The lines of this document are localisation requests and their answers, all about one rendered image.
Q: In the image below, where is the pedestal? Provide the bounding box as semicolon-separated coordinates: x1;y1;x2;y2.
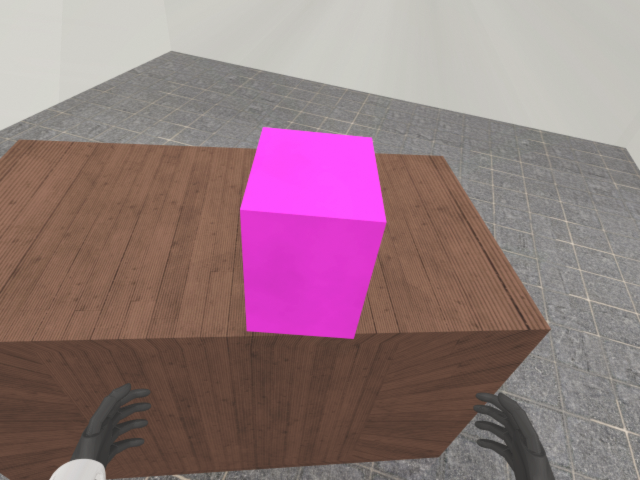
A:
0;140;551;480

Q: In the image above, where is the robot left hand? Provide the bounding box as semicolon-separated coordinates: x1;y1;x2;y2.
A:
69;383;151;469

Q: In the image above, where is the robot right hand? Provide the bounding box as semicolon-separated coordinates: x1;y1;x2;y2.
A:
473;393;555;480

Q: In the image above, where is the left robot forearm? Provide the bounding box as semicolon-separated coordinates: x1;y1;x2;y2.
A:
50;459;106;480

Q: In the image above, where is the carton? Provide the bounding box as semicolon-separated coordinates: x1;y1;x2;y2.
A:
240;127;386;339

